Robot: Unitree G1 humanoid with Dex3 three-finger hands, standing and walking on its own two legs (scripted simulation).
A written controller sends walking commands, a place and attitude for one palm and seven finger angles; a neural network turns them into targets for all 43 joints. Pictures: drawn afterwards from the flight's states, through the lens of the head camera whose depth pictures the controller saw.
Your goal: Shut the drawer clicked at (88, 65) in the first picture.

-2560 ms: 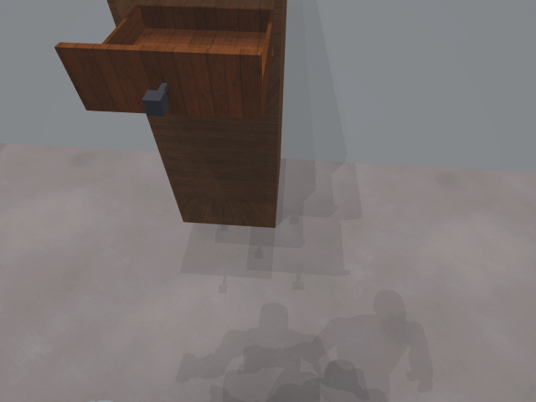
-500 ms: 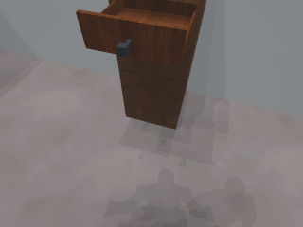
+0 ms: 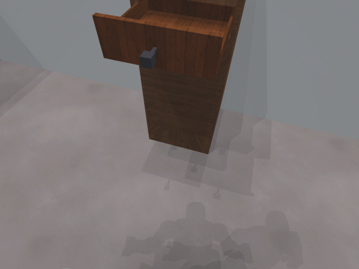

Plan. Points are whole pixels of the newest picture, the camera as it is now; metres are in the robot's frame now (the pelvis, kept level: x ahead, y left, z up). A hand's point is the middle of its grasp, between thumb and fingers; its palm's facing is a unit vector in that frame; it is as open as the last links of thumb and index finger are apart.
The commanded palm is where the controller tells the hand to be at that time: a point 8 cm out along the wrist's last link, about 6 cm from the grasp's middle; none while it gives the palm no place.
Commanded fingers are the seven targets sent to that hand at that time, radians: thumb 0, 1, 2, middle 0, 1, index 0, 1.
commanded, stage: turn to face it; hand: left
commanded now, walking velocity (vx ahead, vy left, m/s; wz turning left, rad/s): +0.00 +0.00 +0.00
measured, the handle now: (150, 56) +0.65 +0.13 +0.12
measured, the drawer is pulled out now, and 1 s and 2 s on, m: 0.29 0.29 0.29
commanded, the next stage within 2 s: take the last steps up to it in 0.74 s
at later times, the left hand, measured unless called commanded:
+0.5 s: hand out of the picture +0.06 +0.20 -0.18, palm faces -0.10 -0.96 -0.26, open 7.4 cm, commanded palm none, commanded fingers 0.00 0.90 0.90 -0.20 -0.30 -0.20 -0.30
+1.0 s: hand out of the picture +0.05 +0.18 -0.18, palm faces -0.15 -0.96 -0.26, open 7.4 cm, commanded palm none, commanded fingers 0.00 0.90 0.90 -0.20 -0.30 -0.20 -0.30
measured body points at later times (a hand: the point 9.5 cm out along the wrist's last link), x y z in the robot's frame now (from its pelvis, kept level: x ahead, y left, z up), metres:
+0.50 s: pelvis -0.01 -0.01 -0.01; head +0.03 -0.01 +0.43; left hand +0.07 +0.25 -0.16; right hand +0.02 -0.27 -0.17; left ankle +0.00 +0.14 -0.75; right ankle -0.04 -0.13 -0.75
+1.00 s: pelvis -0.03 -0.02 -0.01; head +0.01 -0.03 +0.44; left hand +0.05 +0.23 -0.16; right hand -0.04 -0.28 -0.16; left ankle -0.02 +0.12 -0.71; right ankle -0.06 -0.12 -0.75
